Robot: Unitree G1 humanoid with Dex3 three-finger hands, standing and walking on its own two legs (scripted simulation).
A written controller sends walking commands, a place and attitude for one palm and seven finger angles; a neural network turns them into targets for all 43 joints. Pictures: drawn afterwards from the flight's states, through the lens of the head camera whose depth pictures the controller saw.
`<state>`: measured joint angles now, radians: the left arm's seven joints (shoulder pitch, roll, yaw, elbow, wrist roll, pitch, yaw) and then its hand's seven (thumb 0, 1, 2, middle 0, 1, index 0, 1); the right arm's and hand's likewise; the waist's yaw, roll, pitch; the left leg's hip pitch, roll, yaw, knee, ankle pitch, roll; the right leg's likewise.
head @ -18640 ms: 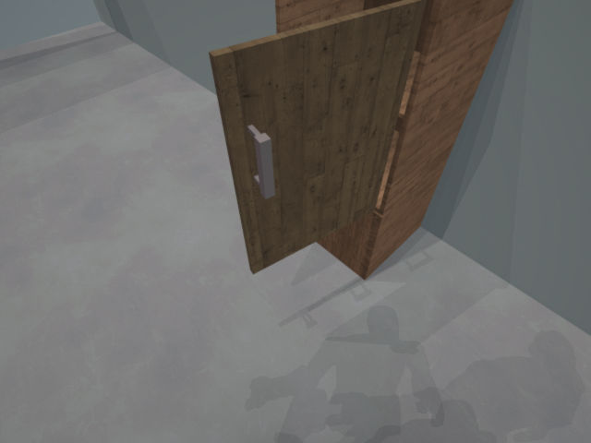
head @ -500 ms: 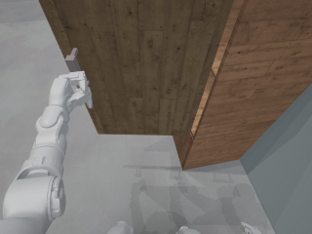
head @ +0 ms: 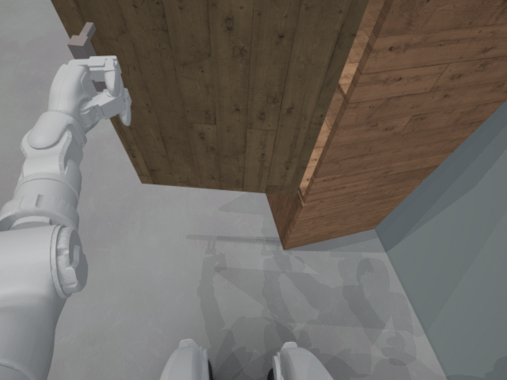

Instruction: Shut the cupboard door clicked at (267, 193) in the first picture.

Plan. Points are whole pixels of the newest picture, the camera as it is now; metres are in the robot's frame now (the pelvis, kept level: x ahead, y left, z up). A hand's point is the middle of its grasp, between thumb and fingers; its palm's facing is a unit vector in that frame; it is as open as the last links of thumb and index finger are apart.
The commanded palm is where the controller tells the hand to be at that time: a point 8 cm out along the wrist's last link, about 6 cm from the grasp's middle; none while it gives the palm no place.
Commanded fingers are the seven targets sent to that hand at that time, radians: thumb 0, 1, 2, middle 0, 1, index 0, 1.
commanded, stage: push the door shut along its arc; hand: left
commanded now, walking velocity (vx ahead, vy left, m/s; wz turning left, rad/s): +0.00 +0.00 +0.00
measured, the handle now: (100, 72) +0.59 +0.20 +0.11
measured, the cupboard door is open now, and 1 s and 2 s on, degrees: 72 62 58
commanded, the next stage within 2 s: pull the fist back off the door in 0.92 s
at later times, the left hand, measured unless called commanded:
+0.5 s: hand (160, 69) +0.57 +0.10 +0.13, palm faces -0.33 -0.94 +0.01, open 3.1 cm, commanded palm +0.58 +0.15 +0.11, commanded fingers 0.00 0.90 0.90 -1.30 -1.50 -1.30 -1.50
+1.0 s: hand (170, 58) +0.60 +0.09 +0.12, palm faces -0.38 -0.92 -0.02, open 3.2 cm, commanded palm +0.64 +0.10 +0.11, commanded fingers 0.00 0.90 0.90 -1.30 -1.50 -1.30 -1.50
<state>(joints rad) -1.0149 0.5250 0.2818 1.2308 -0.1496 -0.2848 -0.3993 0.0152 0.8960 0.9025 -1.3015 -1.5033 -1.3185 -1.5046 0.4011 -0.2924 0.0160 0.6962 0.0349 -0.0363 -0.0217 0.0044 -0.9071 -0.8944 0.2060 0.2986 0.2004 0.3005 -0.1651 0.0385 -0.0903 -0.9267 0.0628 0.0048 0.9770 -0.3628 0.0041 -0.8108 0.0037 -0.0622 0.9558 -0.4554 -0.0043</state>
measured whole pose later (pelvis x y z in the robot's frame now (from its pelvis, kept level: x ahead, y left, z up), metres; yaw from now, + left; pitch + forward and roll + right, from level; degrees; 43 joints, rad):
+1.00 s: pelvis +0.00 +0.01 -0.03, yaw -2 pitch +27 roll -5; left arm -1.50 0.66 0.20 1.41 -0.01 -0.14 -0.44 0.01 0.93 0.99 -1.30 -1.50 -1.30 -1.50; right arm 0.43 -0.28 0.04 0.72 -0.02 -0.08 -0.03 0.00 -0.91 -0.89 0.21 0.30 0.20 0.30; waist -0.30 0.06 -0.07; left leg -1.21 0.08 -0.02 1.15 -0.42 0.02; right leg -1.07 0.02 -0.08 1.08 -0.49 0.01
